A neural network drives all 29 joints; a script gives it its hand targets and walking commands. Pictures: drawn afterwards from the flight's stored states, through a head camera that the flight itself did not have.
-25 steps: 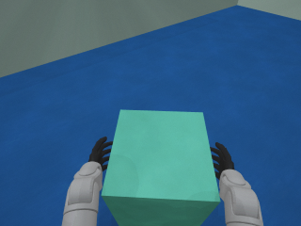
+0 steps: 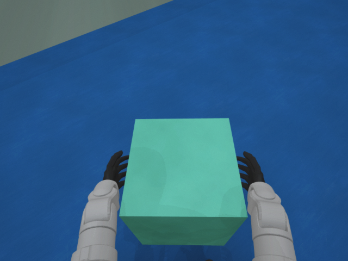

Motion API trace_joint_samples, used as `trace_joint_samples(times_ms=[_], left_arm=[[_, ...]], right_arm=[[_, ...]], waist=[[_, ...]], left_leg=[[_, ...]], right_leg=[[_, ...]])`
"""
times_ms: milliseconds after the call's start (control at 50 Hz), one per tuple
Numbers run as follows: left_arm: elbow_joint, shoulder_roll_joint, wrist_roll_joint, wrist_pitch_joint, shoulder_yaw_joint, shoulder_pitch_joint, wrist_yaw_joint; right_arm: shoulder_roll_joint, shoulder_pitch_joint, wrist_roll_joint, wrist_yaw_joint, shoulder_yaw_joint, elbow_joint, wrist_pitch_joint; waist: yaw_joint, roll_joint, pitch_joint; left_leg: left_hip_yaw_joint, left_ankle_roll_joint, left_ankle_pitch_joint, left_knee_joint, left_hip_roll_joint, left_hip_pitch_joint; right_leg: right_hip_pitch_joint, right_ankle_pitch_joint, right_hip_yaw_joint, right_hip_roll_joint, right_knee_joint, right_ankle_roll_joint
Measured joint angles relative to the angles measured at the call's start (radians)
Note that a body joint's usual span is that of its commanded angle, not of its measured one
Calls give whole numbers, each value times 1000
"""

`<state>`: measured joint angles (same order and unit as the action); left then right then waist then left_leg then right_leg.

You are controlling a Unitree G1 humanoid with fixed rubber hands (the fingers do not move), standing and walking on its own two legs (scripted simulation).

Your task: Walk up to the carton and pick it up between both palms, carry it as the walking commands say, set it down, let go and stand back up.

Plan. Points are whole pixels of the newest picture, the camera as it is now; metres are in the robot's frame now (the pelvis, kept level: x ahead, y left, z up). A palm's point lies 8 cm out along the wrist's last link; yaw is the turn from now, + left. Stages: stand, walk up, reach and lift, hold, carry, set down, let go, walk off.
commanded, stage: set down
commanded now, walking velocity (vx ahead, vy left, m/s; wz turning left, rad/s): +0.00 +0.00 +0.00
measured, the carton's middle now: (182, 186) +0.33 -0.02 -0.11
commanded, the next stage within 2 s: none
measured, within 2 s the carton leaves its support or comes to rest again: neither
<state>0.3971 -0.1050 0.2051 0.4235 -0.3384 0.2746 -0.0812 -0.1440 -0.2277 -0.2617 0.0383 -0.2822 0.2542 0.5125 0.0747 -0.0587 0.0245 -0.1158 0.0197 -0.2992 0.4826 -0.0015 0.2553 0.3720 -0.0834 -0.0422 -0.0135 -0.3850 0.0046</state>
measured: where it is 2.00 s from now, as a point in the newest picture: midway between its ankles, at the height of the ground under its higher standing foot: outside the picture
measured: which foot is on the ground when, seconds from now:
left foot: down 0.00-1.00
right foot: down 0.00-1.00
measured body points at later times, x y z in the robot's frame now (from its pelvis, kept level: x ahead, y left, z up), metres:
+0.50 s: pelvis -0.03 +0.01 -0.04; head +0.13 -0.01 +0.38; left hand +0.35 +0.16 -0.11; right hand +0.30 -0.18 -0.11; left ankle -0.03 +0.14 -0.74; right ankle +0.07 -0.13 -0.74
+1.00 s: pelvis -0.04 +0.00 -0.10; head +0.19 -0.02 +0.28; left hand +0.39 +0.15 -0.20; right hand +0.35 -0.19 -0.19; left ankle -0.03 +0.14 -0.74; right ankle +0.07 -0.12 -0.74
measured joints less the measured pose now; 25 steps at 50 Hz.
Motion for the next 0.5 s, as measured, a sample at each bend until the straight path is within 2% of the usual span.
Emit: trace_joint_samples(times_ms=[100, 220, 300, 420, 500], left_arm=[[52, -19, 26, -55, -5, 30, -5], [91, -34, 65, -116, -15, 38, -12], [85, -18, 26, -178, 0, 24, 6], [116, 54, -41, -255, 27, 90, 26], [166, 77, -62, -256, 11, 182, 22]], right_arm=[[6, 25, 2, 4, -24, -12, -42], [14, 41, -1, 12, -35, 3, -96], [14, 19, 12, 13, -33, 36, -169], [3, -63, 56, -29, -32, 87, -264], [3, -132, 54, -51, -53, 101, -265]], waist=[[15, -13, -34], [-17, 17, -22], [-26, 40, -25], [-44, 47, -74], [-42, 30, -106]], left_leg=[[15, -4, -2, -8, 1, 46], [52, -9, 7, -2, -5, 142], [55, -4, 7, 50, -14, 270], [57, -1, -31, 211, -22, 500], [50, -1, -58, 315, -31, 613]], right_leg=[[54, 0, 14, 3, 3, 4], [169, 16, 54, 3, -14, 9], [294, 21, 59, -4, -59, 8], [513, 2, 63, -5, -191, 9], [618, -17, 58, -11, -278, 11]])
